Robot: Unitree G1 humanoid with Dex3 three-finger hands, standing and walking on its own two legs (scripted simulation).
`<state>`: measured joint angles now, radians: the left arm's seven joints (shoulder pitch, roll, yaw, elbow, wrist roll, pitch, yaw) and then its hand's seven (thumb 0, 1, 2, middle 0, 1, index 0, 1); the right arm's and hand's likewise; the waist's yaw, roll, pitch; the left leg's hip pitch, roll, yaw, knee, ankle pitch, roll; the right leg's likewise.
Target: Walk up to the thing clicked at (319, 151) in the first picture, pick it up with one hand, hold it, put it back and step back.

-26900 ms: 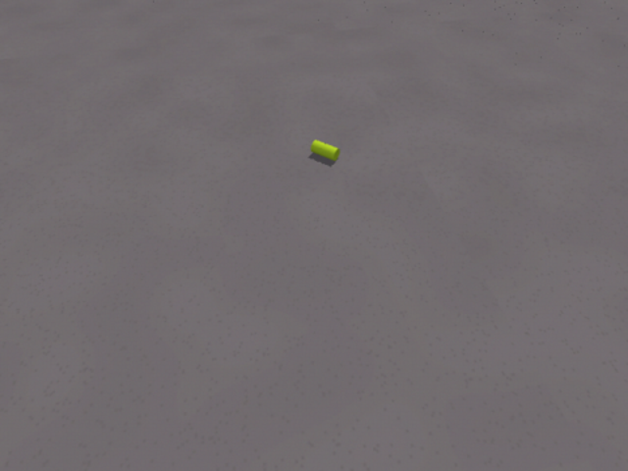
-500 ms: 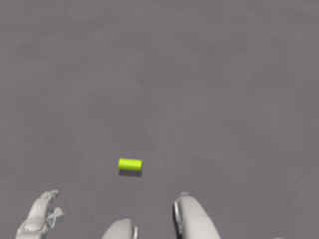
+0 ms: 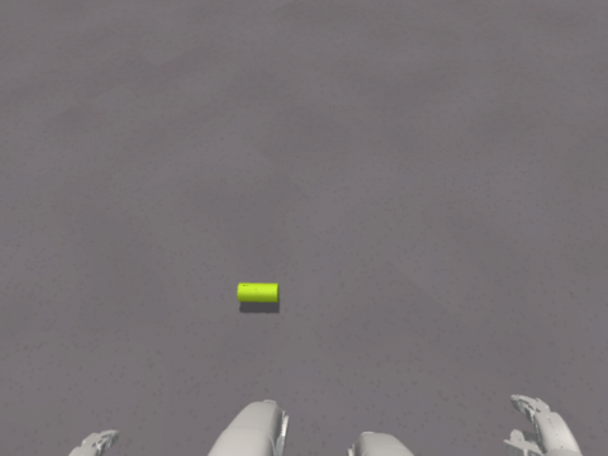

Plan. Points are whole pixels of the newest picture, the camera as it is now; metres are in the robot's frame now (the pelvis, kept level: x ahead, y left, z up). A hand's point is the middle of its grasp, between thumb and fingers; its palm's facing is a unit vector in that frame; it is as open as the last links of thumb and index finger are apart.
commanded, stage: walk up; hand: left
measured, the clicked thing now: (258, 292) +0.61 +0.20 -0.73
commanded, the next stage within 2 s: stand in 1.24 s
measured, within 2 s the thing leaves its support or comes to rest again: neither
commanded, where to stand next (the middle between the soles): +0.24 +0.02 m, yaw +2 degrees
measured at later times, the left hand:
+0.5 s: hand out of the picture -0.05 +0.24 -0.14, palm faces +0.04 -0.93 -0.36, open 7.4 cm
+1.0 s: hand out of the picture +0.01 +0.24 -0.13, palm faces +0.03 -0.94 -0.34, open 7.4 cm
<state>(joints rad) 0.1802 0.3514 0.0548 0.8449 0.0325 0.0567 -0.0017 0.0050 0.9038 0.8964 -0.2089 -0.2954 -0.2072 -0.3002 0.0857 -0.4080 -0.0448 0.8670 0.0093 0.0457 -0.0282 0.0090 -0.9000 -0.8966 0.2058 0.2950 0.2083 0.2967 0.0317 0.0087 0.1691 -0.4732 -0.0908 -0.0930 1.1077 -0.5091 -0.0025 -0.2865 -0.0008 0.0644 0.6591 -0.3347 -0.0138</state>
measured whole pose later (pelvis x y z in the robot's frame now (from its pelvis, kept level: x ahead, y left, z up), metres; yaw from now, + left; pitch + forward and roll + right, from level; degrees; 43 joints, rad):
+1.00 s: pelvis -0.07 -0.01 +0.02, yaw +2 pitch -2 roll +0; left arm 0.11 0.35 0.01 1.07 0.00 -0.02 -0.01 0.00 0.91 0.90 -0.21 -0.30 -0.21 -0.30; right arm 0.11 -0.34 -0.02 1.05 -0.01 -0.02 0.01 0.01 -0.90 -0.90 0.21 0.30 0.21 0.30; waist 0.01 0.01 0.06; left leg -0.15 0.01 -0.02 0.45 -0.25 0.00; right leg -0.13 0.01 0.05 0.42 -0.25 0.01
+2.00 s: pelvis -0.08 -0.01 +0.02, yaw +2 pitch -2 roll +0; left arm 0.11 0.35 -0.01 1.14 0.00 -0.02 0.00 0.00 0.91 0.90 -0.21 -0.30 -0.20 -0.30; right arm 0.10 -0.35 -0.01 1.15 -0.01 -0.01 0.02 0.01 -0.90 -0.90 0.20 0.29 0.21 0.30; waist -0.01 0.00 0.05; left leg -0.11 -0.01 -0.02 0.32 -0.17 0.00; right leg -0.10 -0.01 0.04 0.31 -0.18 0.02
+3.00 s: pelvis +0.10 +0.00 +0.00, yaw -2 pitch -5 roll +1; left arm 0.34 0.41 0.03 0.85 0.01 -0.05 -0.04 0.00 0.91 0.90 -0.21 -0.30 -0.21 -0.30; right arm 0.23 -0.36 -0.06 0.79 -0.02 -0.04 0.07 0.01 -0.90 -0.90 0.21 0.30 0.21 0.30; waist 0.01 -0.02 0.12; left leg -0.28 0.01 0.09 0.54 -0.19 0.05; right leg -0.38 -0.03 0.01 0.94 -0.45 -0.03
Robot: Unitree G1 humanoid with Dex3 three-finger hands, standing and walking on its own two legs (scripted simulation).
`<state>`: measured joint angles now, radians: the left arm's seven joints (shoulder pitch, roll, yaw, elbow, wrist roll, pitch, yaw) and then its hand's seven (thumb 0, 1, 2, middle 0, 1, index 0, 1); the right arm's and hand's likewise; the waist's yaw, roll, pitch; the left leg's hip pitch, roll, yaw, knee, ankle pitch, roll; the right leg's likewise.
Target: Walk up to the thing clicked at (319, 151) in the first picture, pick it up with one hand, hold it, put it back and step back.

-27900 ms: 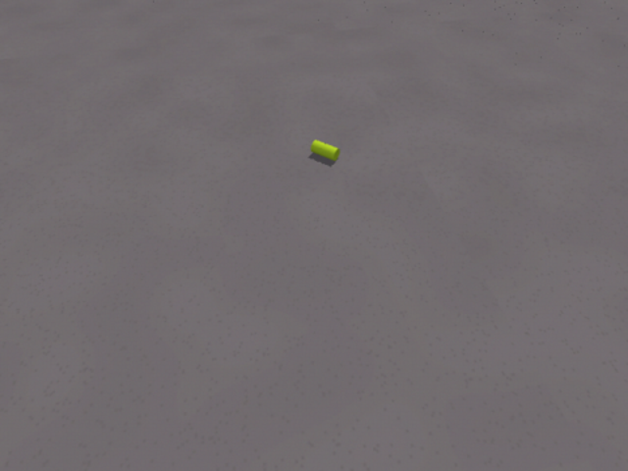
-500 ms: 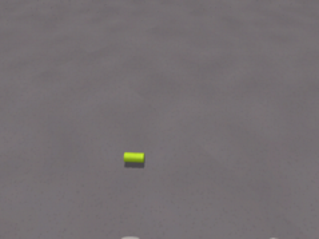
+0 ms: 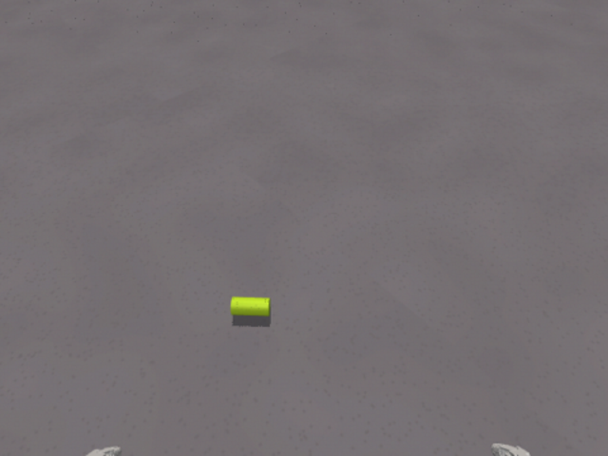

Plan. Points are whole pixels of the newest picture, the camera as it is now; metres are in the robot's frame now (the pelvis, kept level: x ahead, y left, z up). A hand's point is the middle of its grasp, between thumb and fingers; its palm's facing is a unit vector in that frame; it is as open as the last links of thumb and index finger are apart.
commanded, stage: walk up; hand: left
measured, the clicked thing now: (250, 306) +0.69 +0.20 -0.74
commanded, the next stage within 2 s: stand in 0.24 s
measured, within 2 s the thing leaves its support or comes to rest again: neither
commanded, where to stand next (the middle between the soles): +0.32 +0.03 m, yaw +0 degrees
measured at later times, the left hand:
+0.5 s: hand out of the picture +0.10 +0.25 -0.15, palm faces -0.02 -0.94 -0.33, open 7.4 cm
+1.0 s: hand out of the picture +0.06 +0.25 -0.15, palm faces -0.03 -0.94 -0.34, open 7.4 cm
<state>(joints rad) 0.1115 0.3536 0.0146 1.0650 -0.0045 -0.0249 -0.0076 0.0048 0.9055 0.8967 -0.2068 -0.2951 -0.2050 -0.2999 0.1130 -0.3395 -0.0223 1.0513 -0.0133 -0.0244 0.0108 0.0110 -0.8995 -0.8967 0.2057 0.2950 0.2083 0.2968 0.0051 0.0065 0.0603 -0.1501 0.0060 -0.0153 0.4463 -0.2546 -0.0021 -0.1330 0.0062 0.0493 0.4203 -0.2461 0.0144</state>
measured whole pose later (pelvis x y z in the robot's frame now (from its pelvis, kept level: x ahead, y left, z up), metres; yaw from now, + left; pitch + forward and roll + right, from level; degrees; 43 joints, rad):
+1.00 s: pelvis -0.01 +0.00 +0.01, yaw +1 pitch -2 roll +0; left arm 0.11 0.35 -0.01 1.14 0.00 -0.02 0.00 0.00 0.91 0.90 -0.21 -0.30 -0.20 -0.30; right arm 0.10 -0.35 -0.01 1.15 -0.01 -0.01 0.02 0.01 -0.90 -0.90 0.20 0.29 0.21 0.30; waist -0.01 0.00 0.05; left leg -0.11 -0.01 -0.02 0.32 -0.17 0.00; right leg -0.10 -0.01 0.04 0.31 -0.18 0.02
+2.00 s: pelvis +0.17 +0.01 -0.01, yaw -3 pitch -5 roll +1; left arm 0.34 0.41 0.03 0.85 0.01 -0.05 -0.04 0.00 0.91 0.90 -0.21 -0.30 -0.21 -0.30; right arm 0.23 -0.36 -0.06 0.79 -0.02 -0.04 0.07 0.01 -0.90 -0.90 0.21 0.30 0.21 0.30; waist 0.01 -0.02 0.12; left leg -0.28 0.01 0.09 0.54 -0.19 0.05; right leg -0.38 -0.03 0.01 0.94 -0.45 -0.03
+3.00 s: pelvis +0.24 +0.02 +0.00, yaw -2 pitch -3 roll +0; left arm 0.10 0.36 0.00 1.16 0.00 -0.01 -0.01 0.00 0.91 0.90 -0.21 -0.30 -0.20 -0.30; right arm 0.08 -0.35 0.00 1.12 0.00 -0.01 0.02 0.01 -0.90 -0.90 0.21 0.29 0.21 0.30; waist 0.02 0.01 0.05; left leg -0.08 0.00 -0.02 0.36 -0.23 0.00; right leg -0.14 -0.05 -0.03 0.34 -0.15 0.04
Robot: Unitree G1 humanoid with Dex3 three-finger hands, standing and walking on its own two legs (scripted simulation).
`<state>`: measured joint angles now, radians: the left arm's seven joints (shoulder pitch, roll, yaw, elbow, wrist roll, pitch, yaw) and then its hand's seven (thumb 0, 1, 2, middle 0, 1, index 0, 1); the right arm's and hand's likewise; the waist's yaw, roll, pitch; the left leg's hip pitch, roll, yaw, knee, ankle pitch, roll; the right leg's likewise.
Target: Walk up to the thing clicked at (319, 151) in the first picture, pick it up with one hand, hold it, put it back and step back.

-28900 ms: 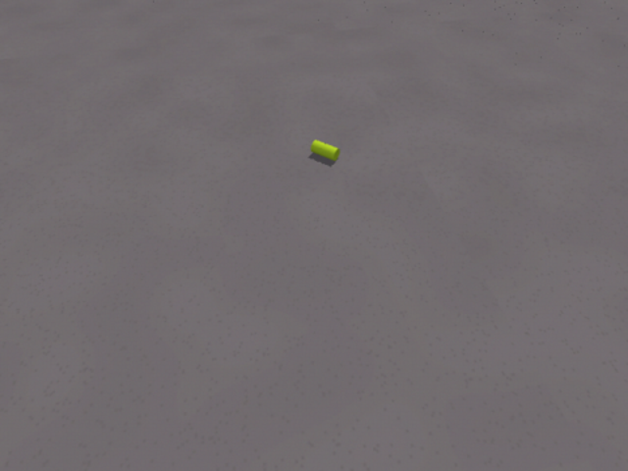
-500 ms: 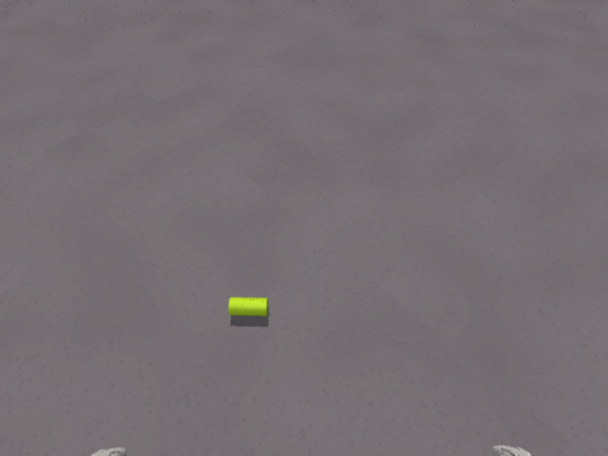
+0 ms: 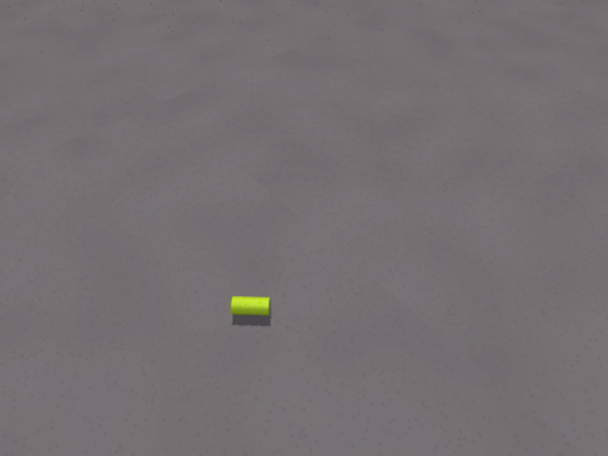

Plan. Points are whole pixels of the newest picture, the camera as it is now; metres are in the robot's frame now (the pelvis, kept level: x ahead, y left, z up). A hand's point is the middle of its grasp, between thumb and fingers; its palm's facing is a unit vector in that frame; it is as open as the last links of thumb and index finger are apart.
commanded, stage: stand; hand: left
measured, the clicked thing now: (251, 305) +0.70 +0.19 -0.75
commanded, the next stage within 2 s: walk up in 0.24 s
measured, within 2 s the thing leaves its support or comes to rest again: neither
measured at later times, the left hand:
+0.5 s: hand out of the picture +0.10 +0.26 -0.16, palm faces -0.04 -0.92 -0.40, open 7.4 cm
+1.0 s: hand (136, 395) +0.23 +0.28 -0.16, palm faces -0.11 -0.92 -0.37, open 7.4 cm
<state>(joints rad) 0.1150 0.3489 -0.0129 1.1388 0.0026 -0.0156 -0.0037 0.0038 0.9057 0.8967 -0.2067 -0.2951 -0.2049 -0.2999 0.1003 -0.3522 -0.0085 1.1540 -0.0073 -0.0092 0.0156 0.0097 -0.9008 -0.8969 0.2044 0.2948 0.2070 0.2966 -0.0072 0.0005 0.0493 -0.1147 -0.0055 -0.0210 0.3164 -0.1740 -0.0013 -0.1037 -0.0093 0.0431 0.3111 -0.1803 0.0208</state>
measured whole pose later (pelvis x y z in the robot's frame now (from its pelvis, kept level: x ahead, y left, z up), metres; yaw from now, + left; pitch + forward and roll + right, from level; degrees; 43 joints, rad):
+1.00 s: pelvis +0.18 +0.01 -0.02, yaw -4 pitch -5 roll +1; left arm 0.34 0.41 0.03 0.85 0.01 -0.05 -0.04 0.00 0.91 0.90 -0.21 -0.30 -0.21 -0.30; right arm 0.23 -0.36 -0.06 0.79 -0.02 -0.04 0.07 0.01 -0.90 -0.90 0.21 0.30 0.21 0.30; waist 0.01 -0.02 0.12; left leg -0.28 0.01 0.09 0.54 -0.19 0.05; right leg -0.38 -0.03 0.01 0.94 -0.45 -0.03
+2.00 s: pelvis +0.25 +0.01 +0.00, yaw -2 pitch -3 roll +0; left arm 0.10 0.36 0.00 1.16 0.00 -0.01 -0.01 0.00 0.91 0.90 -0.21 -0.30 -0.20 -0.30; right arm 0.08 -0.35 0.00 1.12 0.00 -0.01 0.02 0.01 -0.90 -0.90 0.21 0.29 0.21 0.30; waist 0.02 0.01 0.05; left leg -0.08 0.00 -0.02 0.36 -0.23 0.00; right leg -0.14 -0.05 -0.03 0.34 -0.15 0.04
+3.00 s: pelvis +0.19 +0.04 -0.02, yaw -1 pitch -3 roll +0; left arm 0.10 0.44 0.08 0.96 0.04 0.10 -0.05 0.00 0.91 0.90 -0.21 -0.29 -0.20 -0.30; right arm 0.26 -0.34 -0.06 1.03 -0.04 -0.04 -0.02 0.01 -0.90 -0.90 0.21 0.30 0.21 0.30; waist -0.01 -0.11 0.13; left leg -0.21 -0.01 0.01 0.56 -0.30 0.01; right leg -0.47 0.05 0.19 1.07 -0.38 -0.01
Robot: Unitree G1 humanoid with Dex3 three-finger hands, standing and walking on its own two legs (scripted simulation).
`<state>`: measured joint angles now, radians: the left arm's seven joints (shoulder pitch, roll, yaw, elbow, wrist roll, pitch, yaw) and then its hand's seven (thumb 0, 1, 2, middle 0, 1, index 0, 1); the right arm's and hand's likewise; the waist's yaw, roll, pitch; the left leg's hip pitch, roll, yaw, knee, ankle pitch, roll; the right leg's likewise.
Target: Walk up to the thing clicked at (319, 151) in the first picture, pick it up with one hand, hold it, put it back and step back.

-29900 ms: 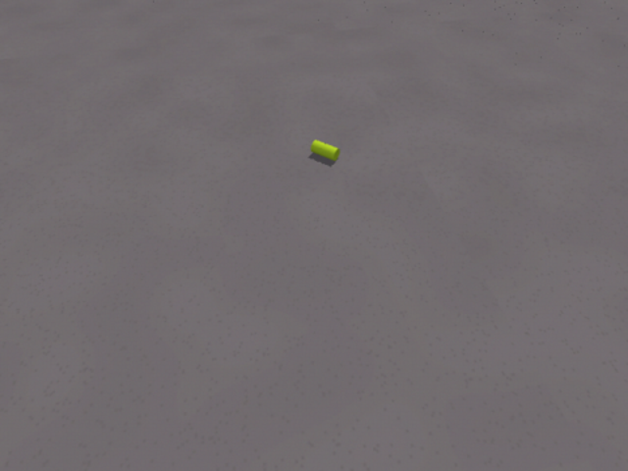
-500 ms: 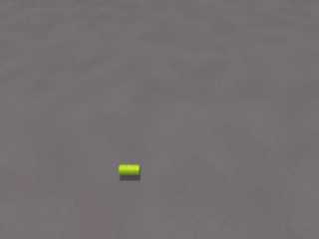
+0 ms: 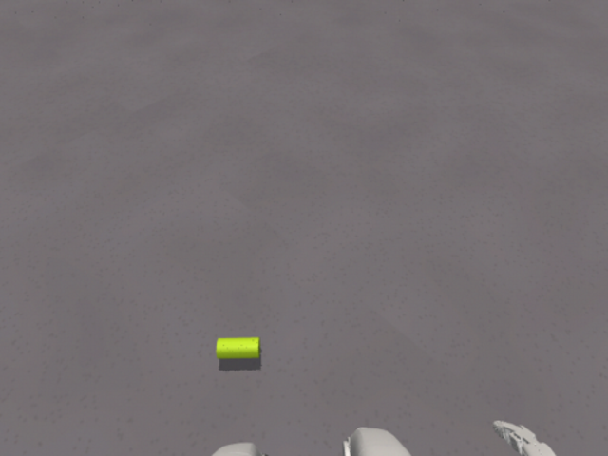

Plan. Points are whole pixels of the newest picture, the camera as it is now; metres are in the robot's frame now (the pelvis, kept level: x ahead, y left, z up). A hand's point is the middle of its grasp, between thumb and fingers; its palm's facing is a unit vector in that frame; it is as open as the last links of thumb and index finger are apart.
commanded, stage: walk up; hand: left
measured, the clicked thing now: (238, 348) +0.51 +0.21 -0.73
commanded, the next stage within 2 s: none
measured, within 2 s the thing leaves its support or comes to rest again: neither
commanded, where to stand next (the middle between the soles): +0.15 +0.02 m, yaw +3 degrees
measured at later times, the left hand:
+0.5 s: hand (135, 432) +0.17 +0.26 -0.15, palm faces -0.01 -0.94 -0.34, open 7.4 cm
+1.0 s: hand out of the picture +0.13 +0.27 -0.14, palm faces +0.03 -0.94 -0.34, open 7.4 cm
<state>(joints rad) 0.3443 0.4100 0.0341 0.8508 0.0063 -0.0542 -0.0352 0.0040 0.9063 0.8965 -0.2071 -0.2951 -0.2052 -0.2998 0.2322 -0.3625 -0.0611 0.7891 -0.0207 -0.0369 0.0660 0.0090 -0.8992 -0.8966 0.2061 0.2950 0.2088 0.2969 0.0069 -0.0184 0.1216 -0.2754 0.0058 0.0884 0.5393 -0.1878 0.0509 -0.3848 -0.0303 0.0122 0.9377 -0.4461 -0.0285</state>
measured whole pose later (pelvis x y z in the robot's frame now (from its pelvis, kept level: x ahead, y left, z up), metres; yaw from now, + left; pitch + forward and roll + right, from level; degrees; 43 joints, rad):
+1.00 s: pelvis +0.07 +0.01 +0.02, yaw +2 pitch -3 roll +0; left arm 0.10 0.36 0.00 1.16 0.00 -0.01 -0.01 0.00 0.91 0.90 -0.21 -0.30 -0.20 -0.30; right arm 0.08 -0.35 0.00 1.12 0.00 -0.01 0.02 0.01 -0.90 -0.90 0.21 0.29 0.21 0.30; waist 0.02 0.01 0.05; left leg -0.08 0.00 -0.02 0.36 -0.23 0.00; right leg -0.14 -0.05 -0.03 0.34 -0.15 0.04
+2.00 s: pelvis +0.01 +0.03 +0.00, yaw +3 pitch -3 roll +0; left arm 0.10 0.44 0.08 0.96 0.04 0.10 -0.05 0.00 0.91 0.90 -0.21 -0.29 -0.20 -0.30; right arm 0.26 -0.34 -0.06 1.03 -0.04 -0.04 -0.02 0.01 -0.90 -0.90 0.21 0.30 0.21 0.30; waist -0.01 -0.11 0.13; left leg -0.21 -0.01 0.01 0.56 -0.30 0.01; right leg -0.47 0.05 0.19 1.07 -0.38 -0.01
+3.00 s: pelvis +0.02 +0.02 -0.01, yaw +0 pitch -3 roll +0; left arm 0.24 0.44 0.06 0.93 0.03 0.05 -0.04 0.00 0.91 0.90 -0.21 -0.30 -0.20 -0.30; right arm 0.23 -0.38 -0.05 0.85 -0.03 -0.06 0.00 0.01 -0.90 -0.90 0.21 0.30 0.21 0.30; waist 0.02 -0.07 0.12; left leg -0.29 0.05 0.03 0.66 -0.32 0.02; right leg -0.36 0.00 0.07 0.96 -0.52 -0.01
